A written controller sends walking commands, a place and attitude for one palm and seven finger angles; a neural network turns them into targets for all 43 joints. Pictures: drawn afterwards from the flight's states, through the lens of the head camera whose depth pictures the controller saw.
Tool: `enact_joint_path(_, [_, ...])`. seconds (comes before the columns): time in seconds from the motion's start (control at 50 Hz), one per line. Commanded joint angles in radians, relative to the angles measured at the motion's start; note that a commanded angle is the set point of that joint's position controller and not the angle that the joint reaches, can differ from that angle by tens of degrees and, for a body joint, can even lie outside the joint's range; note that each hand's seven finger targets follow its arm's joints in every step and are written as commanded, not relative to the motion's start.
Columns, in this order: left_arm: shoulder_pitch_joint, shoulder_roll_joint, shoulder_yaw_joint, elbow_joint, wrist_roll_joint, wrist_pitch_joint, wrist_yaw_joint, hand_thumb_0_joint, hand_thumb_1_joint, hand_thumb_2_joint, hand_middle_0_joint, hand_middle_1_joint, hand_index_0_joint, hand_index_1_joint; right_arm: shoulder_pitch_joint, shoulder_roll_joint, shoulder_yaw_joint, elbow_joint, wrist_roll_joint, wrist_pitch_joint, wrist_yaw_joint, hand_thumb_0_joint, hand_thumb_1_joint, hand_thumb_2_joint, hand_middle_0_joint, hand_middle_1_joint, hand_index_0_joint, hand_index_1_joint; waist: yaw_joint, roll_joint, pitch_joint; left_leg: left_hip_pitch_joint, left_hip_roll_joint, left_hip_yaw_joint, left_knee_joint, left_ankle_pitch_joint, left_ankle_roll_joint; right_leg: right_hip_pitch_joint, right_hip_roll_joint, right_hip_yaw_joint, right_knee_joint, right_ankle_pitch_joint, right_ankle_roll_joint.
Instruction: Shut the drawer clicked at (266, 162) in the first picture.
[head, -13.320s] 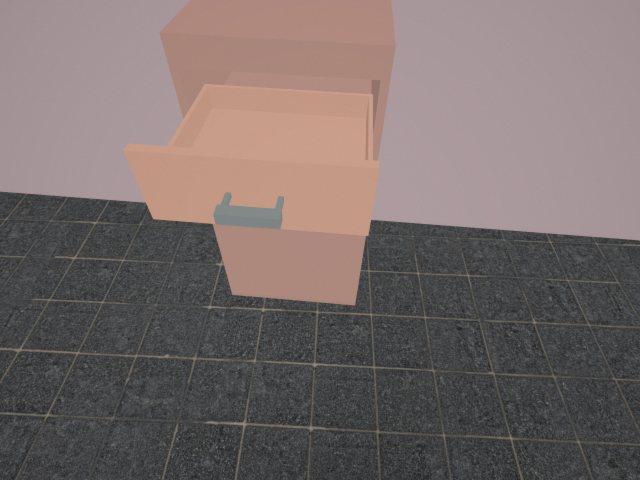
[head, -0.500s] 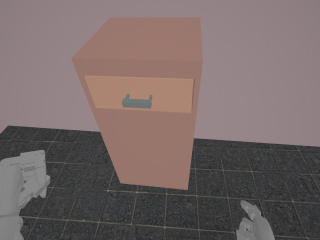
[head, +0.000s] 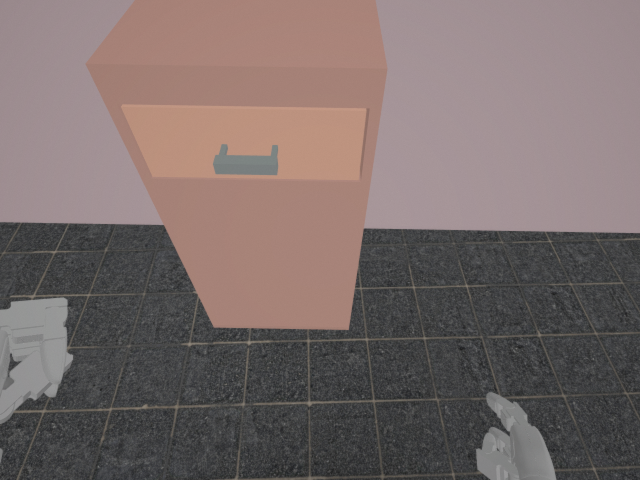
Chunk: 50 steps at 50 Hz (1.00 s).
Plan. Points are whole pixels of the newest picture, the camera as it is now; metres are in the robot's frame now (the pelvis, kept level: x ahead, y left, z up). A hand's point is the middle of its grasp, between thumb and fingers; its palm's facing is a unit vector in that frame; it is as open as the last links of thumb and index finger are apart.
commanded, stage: step back with the hand held close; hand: left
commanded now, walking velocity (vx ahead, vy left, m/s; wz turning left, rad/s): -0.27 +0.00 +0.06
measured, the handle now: (247, 157) +0.62 +0.17 +0.01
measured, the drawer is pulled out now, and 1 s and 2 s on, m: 0.00 0.00 0.00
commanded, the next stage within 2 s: stop stepping back and stand still in 0.96 s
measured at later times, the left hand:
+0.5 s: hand out of the picture +0.11 +0.25 +0.15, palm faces +0.39 -0.77 -0.50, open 3.3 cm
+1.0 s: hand out of the picture +0.04 +0.26 +0.17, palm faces +0.40 -0.82 -0.40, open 3.3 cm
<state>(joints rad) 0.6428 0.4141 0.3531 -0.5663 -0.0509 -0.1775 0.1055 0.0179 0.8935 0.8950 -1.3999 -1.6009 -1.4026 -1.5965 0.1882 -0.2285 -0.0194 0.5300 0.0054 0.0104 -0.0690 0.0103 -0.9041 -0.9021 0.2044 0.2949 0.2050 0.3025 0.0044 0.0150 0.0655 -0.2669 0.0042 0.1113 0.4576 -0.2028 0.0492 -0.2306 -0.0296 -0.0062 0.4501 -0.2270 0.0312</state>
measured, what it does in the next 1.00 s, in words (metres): walks backwards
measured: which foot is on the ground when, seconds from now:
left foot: down 0.00-1.00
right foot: down 0.00-0.78, up 0.80-1.00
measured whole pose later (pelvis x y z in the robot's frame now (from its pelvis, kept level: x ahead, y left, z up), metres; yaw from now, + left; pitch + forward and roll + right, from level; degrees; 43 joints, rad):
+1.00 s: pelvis -0.14 +0.01 +0.00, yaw +1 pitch +3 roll -6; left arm 0.60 0.41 0.41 -0.63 -0.06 -0.29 0.15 0.02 0.89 0.90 -1.40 -1.60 -1.41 -1.60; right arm 0.20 -0.15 -0.01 0.62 -0.03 -0.14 -0.03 0.01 -0.90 -0.90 0.21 0.30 0.21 0.30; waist 0.02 0.02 -0.01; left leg -0.49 0.07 0.04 0.40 0.03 0.05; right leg -0.23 0.08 -0.02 0.74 -0.54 -0.01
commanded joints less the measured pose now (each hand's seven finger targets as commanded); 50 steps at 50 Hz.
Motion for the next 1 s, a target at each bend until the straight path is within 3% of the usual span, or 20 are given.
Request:
enact_joint_path(0.0, [0.032,0.131,0.143,-0.212,-0.004,-0.078,0.028,0.0,0.9,0.9,-1.4,-1.6,-1.4,-1.6,-0.097,-0.119,-0.041,-0.167,0.002,-0.068,-0.011,0.0,-0.9,-0.9,0.2,0.3,0.2,0.3,0.016,0.073,-0.206,-0.032,0.117,-0.138,-0.099,0.201,0.021,0.134,0.013,0.026,0.068,0.276,-0.012])
enact_joint_path(0.1, [0.019,0.122,0.145,-0.205,0.003,-0.094,0.036,0.0,0.9,0.9,-1.4,-1.6,-1.4,-1.6,-0.087,-0.118,-0.044,-0.159,0.004,-0.091,-0.014,0.0,-0.9,-0.9,0.2,0.3,0.2,0.3,0.0,0.016,-0.161,-0.162,0.106,-0.152,-0.11,-0.087,0.027,0.138,0.002,0.066,0.051,0.202,-0.017])
enact_joint_path(0.16, [-0.005,0.138,0.154,-0.23,0.01,-0.108,0.042,0.0,0.9,0.9,-1.4,-1.6,-1.4,-1.6,-0.087,-0.128,-0.045,-0.158,-0.001,-0.103,-0.015,0.0,-0.9,-0.9,0.2,0.3,0.2,0.3,-0.006,0.028,-0.134,-0.205,0.1,-0.171,-0.116,-0.219,0.028,0.108,0.002,0.085,0.015,0.092,-0.023])
enact_joint_path(0.32, [-0.036,0.119,0.136,-0.213,0.018,-0.14,0.056,0.0,0.9,0.9,-1.4,-1.6,-1.4,-1.6,-0.076,-0.127,-0.041,-0.144,-0.009,-0.127,-0.018,0.0,-0.9,-0.9,0.2,0.3,0.2,0.3,-0.015,0.041,-0.097,-0.218,0.102,-0.196,-0.108,-0.341,0.024,0.007,0.004,0.091,-0.051,-0.166,-0.028])
enact_joint_path(0.46, [-0.005,0.144,0.203,-0.199,0.043,-0.167,0.048,0.0,0.9,0.9,-1.4,-1.6,-1.4,-1.6,-0.103,-0.136,-0.052,-0.147,-0.009,-0.157,-0.019,0.0,-0.9,-0.9,0.2,0.3,0.2,0.3,0.004,0.184,-0.141,-0.51,0.212,-0.309,-0.25,-0.506,0.093,0.295,0.097,0.058,0.265,0.085,-0.002])
enact_joint_path(0.5, [-0.02,0.133,0.196,-0.219,0.041,-0.172,0.039,0.0,0.9,0.9,-1.4,-1.6,-1.4,-1.6,-0.093,-0.133,-0.054,-0.142,-0.006,-0.16,-0.014,0.0,-0.9,-0.9,0.2,0.3,0.2,0.3,0.0,0.117,-0.137,-0.525,0.199,-0.283,-0.189,-0.488,0.09,0.28,0.089,0.09,0.267,0.096,-0.007])
enact_joint_path(0.54, [-0.03,0.131,0.191,-0.233,0.034,-0.179,0.031,0.0,0.9,0.9,-1.4,-1.6,-1.4,-1.6,-0.077,-0.129,-0.059,-0.136,-0.006,-0.163,-0.01,0.0,-0.9,-0.9,0.2,0.3,0.2,0.3,-0.009,0.036,-0.133,-0.447,0.141,-0.24,-0.094,-0.455,0.066,0.166,0.056,0.17,0.177,0.081,-0.032])
enact_joint_path(0.62, [-0.065,0.146,0.157,-0.251,0.014,-0.171,0.042,0.0,0.9,0.9,-1.4,-1.6,-1.4,-1.6,-0.046,-0.092,-0.059,-0.092,-0.014,-0.145,0.004,0.0,-0.9,-0.9,0.2,0.3,0.2,0.3,-0.027,-0.156,-0.164,-0.085,0.0,-0.124,0.247,-0.221,-0.03,-0.216,-0.158,0.386,-0.128,-0.055,-0.13])
enact_joint_path(0.64, [-0.078,0.149,0.149,-0.25,0.013,-0.17,0.049,0.0,0.9,0.9,-1.4,-1.6,-1.4,-1.6,-0.045,-0.084,-0.058,-0.084,-0.016,-0.135,0.007,0.0,-0.9,-0.9,0.2,0.3,0.2,0.3,-0.032,-0.169,-0.169,-0.022,-0.017,-0.116,0.305,-0.17,-0.041,-0.265,-0.191,0.374,-0.155,-0.032,-0.148])
enact_joint_path(0.68, [-0.072,0.163,0.164,-0.244,0.016,-0.168,0.061,0.0,0.9,0.9,-1.4,-1.6,-1.4,-1.6,-0.045,-0.076,-0.059,-0.071,-0.015,-0.119,0.006,0.0,-0.9,-0.9,0.2,0.3,0.2,0.3,-0.042,-0.166,-0.184,0.045,-0.017,-0.123,0.287,-0.127,-0.039,-0.297,-0.177,0.301,-0.138,0.027,-0.135])
enact_joint_path(0.72, [-0.067,0.157,0.168,-0.25,0.015,-0.174,0.06,0.0,0.9,0.9,-1.4,-1.6,-1.4,-1.6,-0.072,-0.093,-0.057,-0.083,-0.015,-0.113,-0.003,0.0,-0.9,-0.9,0.2,0.3,0.2,0.3,-0.036,-0.051,-0.132,-0.016,0.043,-0.202,0.046,-0.146,-0.006,-0.266,-0.056,0.202,-0.04,-0.034,-0.075])
enact_joint_path(0.74, [-0.064,0.162,0.177,-0.257,0.018,-0.186,0.058,0.0,0.9,0.9,-1.4,-1.6,-1.4,-1.6,-0.086,-0.112,-0.057,-0.098,-0.012,-0.121,-0.008,0.0,-0.9,-0.9,0.2,0.3,0.2,0.3,-0.035,0.092,-0.128,-0.134,0.133,-0.3,-0.095,-0.247,0.035,-0.181,0.032,0.132,0.093,-0.074,-0.04])
enact_joint_path(0.76, [-0.059,0.161,0.201,-0.265,0.035,-0.197,0.054,0.0,0.9,0.9,-1.4,-1.6,-1.4,-1.6,-0.111,-0.134,-0.061,-0.11,-0.019,-0.14,-0.014,0.0,-0.9,-0.9,0.2,0.3,0.2,0.3,-0.025,0.294,-0.14,-0.362,0.29,-0.476,-0.322,-0.504,0.095,0.024,0.135,0.044,0.369,-0.109,-0.004])
enact_joint_path(0.78, [-0.059,0.168,0.225,-0.264,0.041,-0.197,0.054,0.0,0.9,0.9,-1.4,-1.6,-1.4,-1.6,-0.108,-0.121,-0.062,-0.107,-0.029,-0.16,-0.017,0.0,-0.9,-0.9,0.2,0.3,0.2,0.3,-0.021,0.332,-0.176,-0.488,0.392,-0.554,-0.413,-0.604,0.147,0.123,0.163,0.06,0.644,-0.179,0.001])
enact_joint_path(0.8, [-0.071,0.168,0.226,-0.265,0.033,-0.198,0.052,0.0,0.9,0.9,-1.4,-1.6,-1.4,-1.6,-0.079,-0.105,-0.07,-0.088,-0.029,-0.169,-0.01,0.0,-0.9,-0.9,0.2,0.3,0.2,0.3,-0.023,0.211,-0.172,-0.454,0.397,-0.523,-0.383,-0.512,0.15,0.066,0.161,0.09,0.764,-0.21,-0.005])
enact_joint_path(0.84, [-0.04,0.133,0.193,-0.247,0.009,-0.185,0.052,0.0,0.9,0.9,-1.4,-1.6,-1.4,-1.6,-0.075,-0.104,-0.08,-0.07,-0.026,-0.183,0.016,0.0,-0.9,-0.9,0.2,0.3,0.2,0.3,-0.003,0.119,-0.185,-0.246,0.332,-0.381,-0.281,-0.328,0.116,-0.073,0.133,0.067,0.704,-0.259,-0.014])
enact_joint_path(0.86, [-0.042,0.118,0.175,-0.256,0.003,-0.181,0.054,0.0,0.9,0.9,-1.4,-1.6,-1.4,-1.6,-0.085,-0.102,-0.076,-0.074,-0.027,-0.191,0.021,0.0,-0.9,-0.9,0.2,0.3,0.2,0.3,0.0,0.154,-0.186,-0.191,0.316,-0.347,-0.262,-0.286,0.107,-0.084,0.112,0.05,0.621,-0.271,-0.015])
enact_joint_path(0.92, [-0.048,0.103,0.106,-0.275,-0.014,-0.169,0.046,0.0,0.9,0.9,-1.4,-1.6,-1.4,-1.6,-0.056,-0.087,-0.052,-0.04,-0.029,-0.2,0.033,0.0,-0.9,-0.9,0.2,0.3,0.2,0.3,-0.002,0.226,-0.222,-0.047,0.251,-0.28,-0.328,-0.279,0.019,-0.041,0.123,-0.046,0.297,-0.364,-0.046])
enact_joint_path(0.96, [-0.049,0.12,0.111,-0.268,-0.016,-0.173,0.042,0.0,0.9,0.9,-1.4,-1.6,-1.4,-1.6,-0.035,-0.084,-0.051,-0.015,-0.042,-0.199,0.032,0.0,-0.9,-0.9,0.2,0.3,0.2,0.3,-0.004,0.268,-0.241,0.032,0.239,-0.259,-0.326,-0.201,-0.032,0.01,0.107,-0.056,0.028,-0.331,-0.06])
enact_joint_path(0.98, [-0.062,0.129,0.108,-0.268,-0.02,-0.183,0.034,0.0,0.9,0.9,-1.4,-1.6,-1.4,-1.6,-0.034,-0.08,-0.045,-0.009,-0.047,-0.192,0.03,0.0,-0.9,-0.9,0.2,0.3,0.2,0.3,0.0,0.217,-0.25,0.081,0.219,-0.231,-0.273,-0.127,-0.061,0.029,0.081,-0.039,-0.13,-0.256,-0.063])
